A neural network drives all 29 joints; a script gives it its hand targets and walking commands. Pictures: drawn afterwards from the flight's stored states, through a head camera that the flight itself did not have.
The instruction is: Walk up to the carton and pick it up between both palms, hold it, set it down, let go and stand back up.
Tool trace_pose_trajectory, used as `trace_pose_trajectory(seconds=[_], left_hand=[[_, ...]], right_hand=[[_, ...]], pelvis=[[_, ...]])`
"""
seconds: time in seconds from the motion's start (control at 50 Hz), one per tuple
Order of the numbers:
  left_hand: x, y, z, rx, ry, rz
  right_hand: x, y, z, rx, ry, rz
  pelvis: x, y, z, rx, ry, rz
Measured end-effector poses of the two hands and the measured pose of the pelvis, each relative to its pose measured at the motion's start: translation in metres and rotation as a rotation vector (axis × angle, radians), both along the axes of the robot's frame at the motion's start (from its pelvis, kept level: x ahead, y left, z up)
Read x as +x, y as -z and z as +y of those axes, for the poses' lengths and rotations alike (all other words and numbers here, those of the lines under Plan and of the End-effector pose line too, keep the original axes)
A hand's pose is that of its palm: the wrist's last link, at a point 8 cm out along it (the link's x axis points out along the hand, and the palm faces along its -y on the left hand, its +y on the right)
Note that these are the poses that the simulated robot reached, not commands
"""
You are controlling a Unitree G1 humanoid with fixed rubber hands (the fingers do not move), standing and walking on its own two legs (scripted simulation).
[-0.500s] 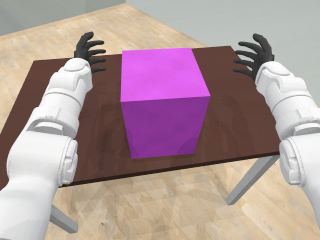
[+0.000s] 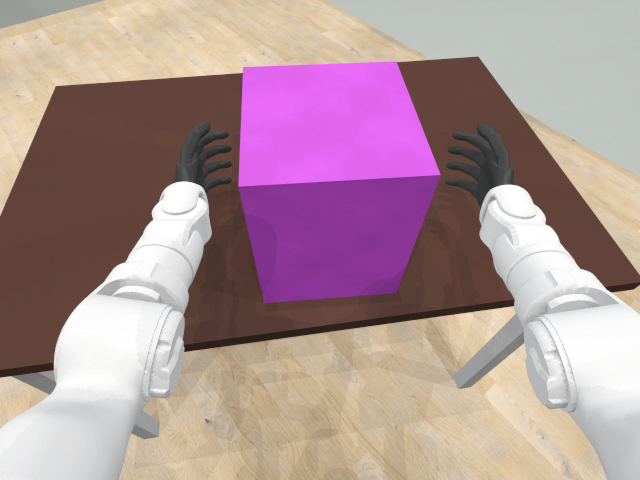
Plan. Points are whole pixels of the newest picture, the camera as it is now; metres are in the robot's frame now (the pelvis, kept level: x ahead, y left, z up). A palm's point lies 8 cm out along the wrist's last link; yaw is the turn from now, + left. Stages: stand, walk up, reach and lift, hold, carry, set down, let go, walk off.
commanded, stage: reach and lift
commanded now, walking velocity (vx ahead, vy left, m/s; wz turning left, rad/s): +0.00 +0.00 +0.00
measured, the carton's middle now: (326, 189) +0.50 +0.03 +0.06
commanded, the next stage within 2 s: none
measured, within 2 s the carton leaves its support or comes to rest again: neither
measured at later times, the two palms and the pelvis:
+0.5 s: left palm (214, 181) +0.47 +0.17 +0.10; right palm (463, 187) +0.48 -0.15 +0.10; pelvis +0.00 +0.01 +0.00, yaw +0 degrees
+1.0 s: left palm (222, 185) +0.47 +0.16 +0.10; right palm (451, 204) +0.46 -0.13 +0.09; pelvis +0.02 +0.01 +0.02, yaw -1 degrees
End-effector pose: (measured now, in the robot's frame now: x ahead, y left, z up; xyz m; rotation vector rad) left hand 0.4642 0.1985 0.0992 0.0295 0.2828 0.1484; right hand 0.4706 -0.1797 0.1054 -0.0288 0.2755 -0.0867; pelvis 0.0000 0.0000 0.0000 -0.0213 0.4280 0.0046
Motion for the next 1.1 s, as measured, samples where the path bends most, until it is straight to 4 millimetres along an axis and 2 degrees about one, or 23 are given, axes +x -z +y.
trace_pose_trajectory(seconds=[0.12, 0.28, 0.42, 0.58, 0.86, 1.1], left_hand=[[0.003, 0.005, -0.004, 0.003, 0.007, -0.015], [0.005, 0.003, -0.016, 0.001, 0.030, -0.027], [0.006, 0.001, -0.024, -0.007, 0.029, -0.033], [0.008, -0.002, -0.031, -0.011, 0.031, -0.046], [0.003, -0.001, -0.038, 0.004, -0.017, -0.053], [0.002, 0.001, -0.037, -0.019, -0.025, -0.054]], right_hand=[[0.002, 0.006, -0.001, 0.006, 0.004, -0.015], [0.005, 0.003, 0.004, 0.013, -0.010, -0.034], [0.006, 0.004, 0.021, 0.018, -0.033, -0.039], [0.004, 0.011, 0.049, 0.022, -0.054, -0.038], [-0.014, 0.017, 0.050, 0.015, 0.017, -0.090], [-0.015, 0.017, 0.051, -0.001, 0.019, -0.097]], pelvis=[[-0.002, 0.002, 0.002, -0.001, 0.003, 0.030], [-0.003, 0.002, 0.004, 0.003, 0.010, 0.037], [-0.003, 0.000, 0.005, 0.007, 0.013, 0.023], [-0.001, -0.005, 0.006, 0.007, 0.010, -0.005], [0.014, -0.017, 0.010, 0.017, 0.020, -0.159], [0.028, -0.017, 0.010, 0.018, 0.030, -0.216]])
